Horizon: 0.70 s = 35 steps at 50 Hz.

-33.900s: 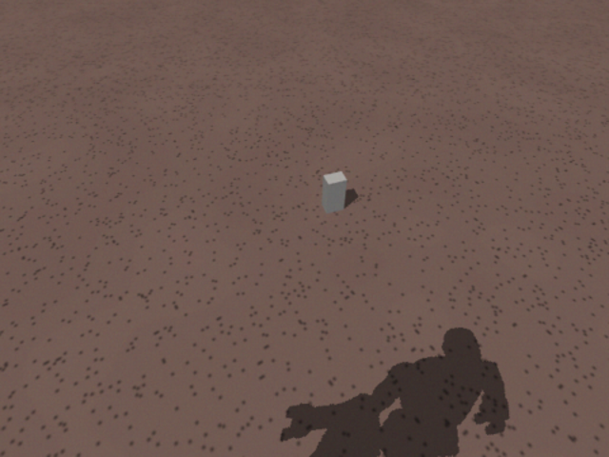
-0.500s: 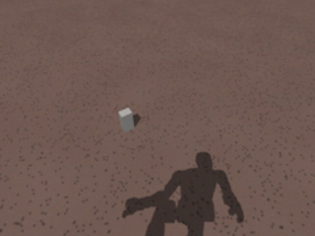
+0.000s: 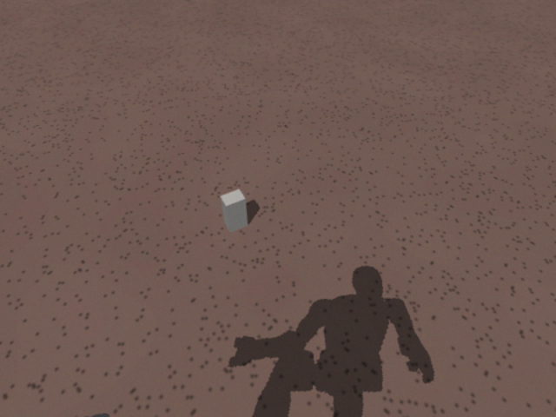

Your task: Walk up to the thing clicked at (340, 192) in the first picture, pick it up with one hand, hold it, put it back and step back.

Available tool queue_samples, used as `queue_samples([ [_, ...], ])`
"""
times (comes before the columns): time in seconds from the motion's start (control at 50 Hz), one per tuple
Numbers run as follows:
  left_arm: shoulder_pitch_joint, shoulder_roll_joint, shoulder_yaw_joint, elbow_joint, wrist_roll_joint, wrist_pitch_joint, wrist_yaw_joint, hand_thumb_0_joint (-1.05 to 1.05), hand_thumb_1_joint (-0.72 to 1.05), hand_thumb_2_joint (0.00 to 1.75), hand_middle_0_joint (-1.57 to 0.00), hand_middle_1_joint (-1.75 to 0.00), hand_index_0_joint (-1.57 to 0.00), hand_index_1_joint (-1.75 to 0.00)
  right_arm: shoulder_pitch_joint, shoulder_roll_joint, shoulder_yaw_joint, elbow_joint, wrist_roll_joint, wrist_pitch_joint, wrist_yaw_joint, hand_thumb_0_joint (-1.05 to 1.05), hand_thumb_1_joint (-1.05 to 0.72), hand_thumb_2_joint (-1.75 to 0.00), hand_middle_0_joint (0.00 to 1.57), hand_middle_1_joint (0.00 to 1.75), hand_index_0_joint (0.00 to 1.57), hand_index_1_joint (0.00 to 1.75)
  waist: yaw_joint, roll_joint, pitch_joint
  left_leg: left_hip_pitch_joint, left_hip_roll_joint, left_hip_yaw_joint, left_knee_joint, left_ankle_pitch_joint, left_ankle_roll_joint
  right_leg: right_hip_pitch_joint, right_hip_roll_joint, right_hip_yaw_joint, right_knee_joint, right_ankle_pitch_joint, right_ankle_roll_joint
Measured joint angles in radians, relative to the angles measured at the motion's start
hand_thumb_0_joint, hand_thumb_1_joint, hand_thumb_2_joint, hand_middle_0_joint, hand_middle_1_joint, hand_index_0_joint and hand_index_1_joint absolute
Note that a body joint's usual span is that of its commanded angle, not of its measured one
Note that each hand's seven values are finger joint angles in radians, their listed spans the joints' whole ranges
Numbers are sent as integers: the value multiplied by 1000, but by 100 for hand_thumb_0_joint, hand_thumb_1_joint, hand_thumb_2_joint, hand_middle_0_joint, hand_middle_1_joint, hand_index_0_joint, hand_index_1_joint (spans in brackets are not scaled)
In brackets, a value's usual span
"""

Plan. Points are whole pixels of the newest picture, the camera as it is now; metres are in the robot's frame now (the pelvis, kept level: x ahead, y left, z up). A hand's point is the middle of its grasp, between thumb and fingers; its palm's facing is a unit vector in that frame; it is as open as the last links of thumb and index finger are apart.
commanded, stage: step back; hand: left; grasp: from the side
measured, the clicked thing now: (234, 211) +1.01 +0.20 -0.67
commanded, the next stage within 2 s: stand in 0.20 s
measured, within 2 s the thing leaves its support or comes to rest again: neither
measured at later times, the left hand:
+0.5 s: hand out of the picture +0.09 +0.26 -0.13, palm faces -0.01 -0.94 -0.34, open 7.4 cm
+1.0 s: hand out of the picture +0.04 +0.25 -0.14, palm faces -0.05 -0.94 -0.34, open 7.4 cm
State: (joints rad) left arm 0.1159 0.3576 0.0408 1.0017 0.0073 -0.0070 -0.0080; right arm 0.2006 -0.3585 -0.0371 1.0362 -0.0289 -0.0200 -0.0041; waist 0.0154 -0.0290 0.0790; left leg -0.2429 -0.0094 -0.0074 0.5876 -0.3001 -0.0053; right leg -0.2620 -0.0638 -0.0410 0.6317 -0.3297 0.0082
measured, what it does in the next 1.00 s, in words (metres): stands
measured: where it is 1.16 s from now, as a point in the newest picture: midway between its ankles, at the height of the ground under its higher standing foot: outside the picture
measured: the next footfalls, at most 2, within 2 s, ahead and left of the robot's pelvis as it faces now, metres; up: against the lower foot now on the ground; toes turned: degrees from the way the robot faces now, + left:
none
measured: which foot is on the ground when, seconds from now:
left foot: down 0.00-1.00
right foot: down 0.00-1.00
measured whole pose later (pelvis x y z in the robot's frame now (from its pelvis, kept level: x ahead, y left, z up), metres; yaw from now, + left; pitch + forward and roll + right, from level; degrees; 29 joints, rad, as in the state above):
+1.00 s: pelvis -0.01 -0.01 +0.02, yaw -1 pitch -3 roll +0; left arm 0.14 0.35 0.00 1.15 0.02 -0.01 -0.02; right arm 0.14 -0.35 -0.01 1.16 -0.01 0.00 0.02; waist 0.00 0.01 0.06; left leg -0.14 0.02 -0.01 0.34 -0.16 -0.02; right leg -0.15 -0.03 -0.05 0.36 -0.16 0.01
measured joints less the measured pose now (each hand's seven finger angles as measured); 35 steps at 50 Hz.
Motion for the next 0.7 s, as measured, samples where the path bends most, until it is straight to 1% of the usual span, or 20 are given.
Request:
queue_samples([
  [0.04,-4,4,-3,18,-1,0,2,1,90,90,-20,-30,-20,-30,-20,7,6,11,4,5,2,1,-91,-90,20,30,20,30,-1,12,1,2,17,-5,7,-13,0,24,18,-6,-42,21,11],
  [0.06,-5,8,-4,25,-1,-2,2,1,90,90,-20,-30,-20,-30,-30,12,9,15,7,7,2,1,-91,-90,20,30,20,30,-2,12,0,5,21,-6,3,-14,0,32,22,-7,-57,27,11],
  [0.14,-18,17,-7,46,-4,-5,4,1,90,90,-20,-30,-20,-30,-71,27,16,25,13,7,0,1,-91,-90,20,30,20,30,-3,9,0,21,17,-8,-23,-5,2,53,19,-10,-91,38,14],
  [0.22,-34,15,-13,66,-4,-6,8,1,90,90,-20,-30,-20,-30,-112,30,21,36,17,9,1,1,-91,-90,20,30,20,30,3,15,-2,43,14,-6,-52,7,7,76,16,-9,-124,52,20],
  [0.38,-41,-4,-34,105,0,-5,4,1,91,90,-20,-30,-20,-30,-160,27,32,43,24,-3,7,0,-91,-90,20,30,20,30,4,29,-8,115,9,4,-161,65,7,139,13,-2,-219,106,25],
  [0.52,-33,-10,-41,128,5,-12,0,1,90,90,-20,-30,-20,-30,-162,22,30,61,25,5,15,0,-91,-90,20,30,20,30,-2,31,-11,140,14,4,-222,110,0,161,19,-3,-275,148,19],
  [0.7,-10,-9,-43,145,8,-14,-4,1,90,90,-20,-30,-20,-30,-117,11,28,98,22,14,21,1,-91,-90,20,30,20,30,-11,29,-14,135,21,1,-254,144,-9,152,27,-6,-297,176,10],
])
